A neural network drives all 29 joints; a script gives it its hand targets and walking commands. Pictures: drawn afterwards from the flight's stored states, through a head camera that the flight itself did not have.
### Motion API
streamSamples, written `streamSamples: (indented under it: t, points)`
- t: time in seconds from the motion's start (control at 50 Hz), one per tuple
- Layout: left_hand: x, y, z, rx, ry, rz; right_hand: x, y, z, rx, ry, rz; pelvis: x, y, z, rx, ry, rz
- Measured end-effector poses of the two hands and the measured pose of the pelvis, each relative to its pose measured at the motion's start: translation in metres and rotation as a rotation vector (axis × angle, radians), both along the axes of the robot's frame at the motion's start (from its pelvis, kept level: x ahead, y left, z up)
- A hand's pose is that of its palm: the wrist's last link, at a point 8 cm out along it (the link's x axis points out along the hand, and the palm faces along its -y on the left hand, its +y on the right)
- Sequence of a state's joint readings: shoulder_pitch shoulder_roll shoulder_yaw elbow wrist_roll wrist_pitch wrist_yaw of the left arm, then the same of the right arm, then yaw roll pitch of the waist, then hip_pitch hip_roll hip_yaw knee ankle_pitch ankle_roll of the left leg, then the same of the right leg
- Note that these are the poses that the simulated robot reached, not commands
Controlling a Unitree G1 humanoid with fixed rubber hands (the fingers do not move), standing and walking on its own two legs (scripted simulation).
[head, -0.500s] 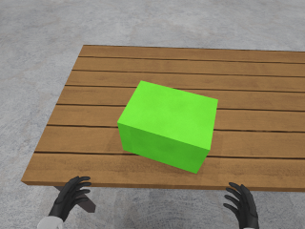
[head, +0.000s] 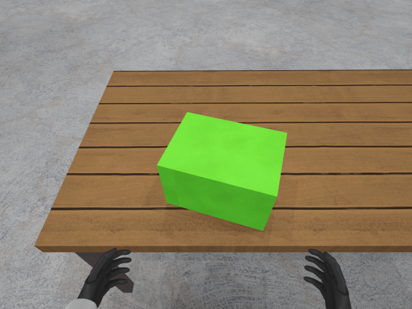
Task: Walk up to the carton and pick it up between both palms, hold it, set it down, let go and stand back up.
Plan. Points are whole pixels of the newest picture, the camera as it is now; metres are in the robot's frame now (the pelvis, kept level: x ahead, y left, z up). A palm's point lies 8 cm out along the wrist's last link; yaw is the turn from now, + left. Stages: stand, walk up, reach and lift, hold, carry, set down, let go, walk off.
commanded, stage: set down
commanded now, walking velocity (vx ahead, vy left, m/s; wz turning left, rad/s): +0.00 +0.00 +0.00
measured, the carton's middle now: (223, 169) +0.43 +0.01 -0.03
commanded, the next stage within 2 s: let go in 0.96 s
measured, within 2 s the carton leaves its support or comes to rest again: neither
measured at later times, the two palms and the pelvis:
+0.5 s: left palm (104, 301) +0.13 +0.23 -0.06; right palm (343, 306) +0.15 -0.21 -0.05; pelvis -0.02 -0.02 +0.00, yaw +1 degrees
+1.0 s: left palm (116, 293) +0.15 +0.22 -0.08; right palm (347, 301) +0.16 -0.23 -0.08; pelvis +0.01 -0.03 +0.00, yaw +0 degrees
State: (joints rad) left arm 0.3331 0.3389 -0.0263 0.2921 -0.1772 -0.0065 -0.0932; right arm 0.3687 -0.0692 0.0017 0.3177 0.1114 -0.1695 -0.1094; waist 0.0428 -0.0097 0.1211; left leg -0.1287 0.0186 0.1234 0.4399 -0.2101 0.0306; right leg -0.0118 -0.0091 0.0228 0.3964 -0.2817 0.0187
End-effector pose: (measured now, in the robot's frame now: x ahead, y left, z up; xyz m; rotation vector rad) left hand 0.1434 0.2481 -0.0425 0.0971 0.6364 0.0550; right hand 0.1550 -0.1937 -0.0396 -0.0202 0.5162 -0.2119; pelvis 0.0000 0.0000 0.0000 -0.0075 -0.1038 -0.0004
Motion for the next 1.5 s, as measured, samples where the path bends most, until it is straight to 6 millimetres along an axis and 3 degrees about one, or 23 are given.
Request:
streamSamples:
  t: [0.28, 0.6, 1.08, 1.5]
  points:
    - [-0.004, -0.007, -0.011, 0.018, 0.018, 0.022, -0.003, -0.006, -0.007, -0.015, 0.043, 0.051, -0.016, -0.012, -0.002, 0.011, -0.017, 0.015]
    - [-0.011, -0.021, -0.028, 0.029, 0.114, 0.061, -0.004, -0.023, -0.019, -0.053, 0.116, 0.117, -0.018, -0.017, -0.003, 0.02, -0.012, 0.012]
    - [0.013, -0.034, -0.034, 0.074, 0.192, 0.071, 0.011, -0.042, -0.038, -0.064, 0.184, 0.156, 0.013, -0.028, 0.0, 0.024, 0.046, 0.005]
    - [0.027, -0.058, -0.034, 0.075, 0.192, 0.065, 0.032, -0.067, -0.04, -0.089, 0.167, 0.18, 0.03, -0.048, 0.001, 0.027, 0.054, 0.01]
